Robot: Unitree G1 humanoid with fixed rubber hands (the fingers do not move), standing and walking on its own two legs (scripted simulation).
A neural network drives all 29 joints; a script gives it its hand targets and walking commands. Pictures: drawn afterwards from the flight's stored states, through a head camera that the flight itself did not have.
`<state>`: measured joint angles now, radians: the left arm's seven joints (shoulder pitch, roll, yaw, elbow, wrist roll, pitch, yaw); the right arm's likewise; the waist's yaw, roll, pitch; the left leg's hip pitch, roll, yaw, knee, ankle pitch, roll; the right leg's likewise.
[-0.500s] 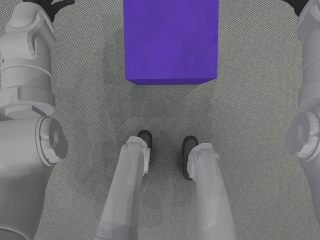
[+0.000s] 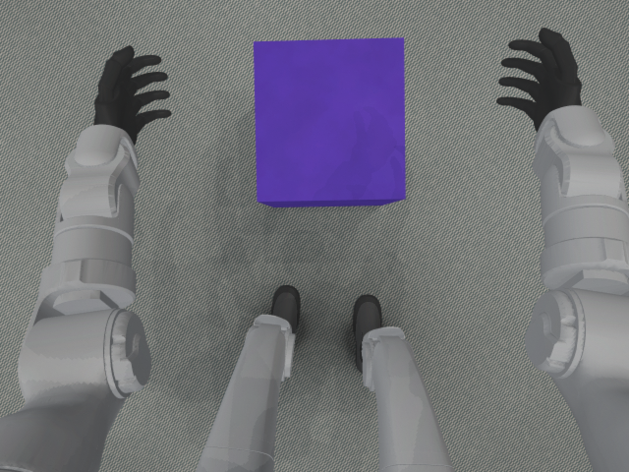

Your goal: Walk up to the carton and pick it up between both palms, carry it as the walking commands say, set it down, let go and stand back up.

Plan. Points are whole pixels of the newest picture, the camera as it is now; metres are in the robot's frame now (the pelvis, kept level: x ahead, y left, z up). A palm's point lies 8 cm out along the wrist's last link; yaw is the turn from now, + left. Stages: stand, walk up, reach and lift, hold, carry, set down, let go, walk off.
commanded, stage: let go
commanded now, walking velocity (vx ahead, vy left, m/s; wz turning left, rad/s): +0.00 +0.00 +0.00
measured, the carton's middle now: (328, 137) +0.56 +0.03 -0.55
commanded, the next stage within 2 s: stand in 1.18 s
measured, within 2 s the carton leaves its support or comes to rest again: neither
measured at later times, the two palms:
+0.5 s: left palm (61, 317) +0.26 +0.25 -0.01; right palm (619, 315) +0.31 -0.22 -0.01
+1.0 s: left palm (54, 389) +0.22 +0.23 +0.02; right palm out of the picture +0.22 -0.24 +0.02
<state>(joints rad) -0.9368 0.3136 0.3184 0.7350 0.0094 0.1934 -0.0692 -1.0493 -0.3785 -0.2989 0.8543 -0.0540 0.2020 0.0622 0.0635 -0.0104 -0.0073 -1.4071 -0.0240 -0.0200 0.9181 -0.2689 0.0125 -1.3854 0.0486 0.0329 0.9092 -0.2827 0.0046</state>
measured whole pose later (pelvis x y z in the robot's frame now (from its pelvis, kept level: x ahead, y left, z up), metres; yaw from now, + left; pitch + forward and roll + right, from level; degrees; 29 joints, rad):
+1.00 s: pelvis +0.06 -0.01 +0.09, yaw +1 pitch -5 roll +0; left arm 0.22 0.22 0.04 0.42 0.01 0.14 -0.07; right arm 0.21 -0.22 -0.05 0.44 -0.02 0.13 0.08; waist -0.01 0.00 0.12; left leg -0.09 -0.02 -0.04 0.45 -0.27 0.01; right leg -0.07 0.04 0.04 0.44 -0.28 -0.02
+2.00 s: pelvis +0.12 +0.00 +0.08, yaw +5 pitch +2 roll +0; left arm 0.35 0.27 -0.01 0.93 0.02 0.00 0.04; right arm 0.35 -0.24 0.01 0.92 -0.02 -0.01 -0.04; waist 0.01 -0.01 -0.05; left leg -0.21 -0.05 -0.07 0.55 -0.38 0.02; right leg -0.15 -0.01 -0.04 0.51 -0.40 0.00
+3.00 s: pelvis +0.08 -0.01 +0.09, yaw +7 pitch -1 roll +0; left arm 0.38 0.15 -0.04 1.18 0.02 0.00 0.05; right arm 0.36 -0.14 0.04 1.17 -0.01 0.00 -0.05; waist 0.01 -0.01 0.00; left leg -0.19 -0.04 -0.09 0.49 -0.29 0.01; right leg -0.12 -0.01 -0.07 0.45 -0.32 -0.01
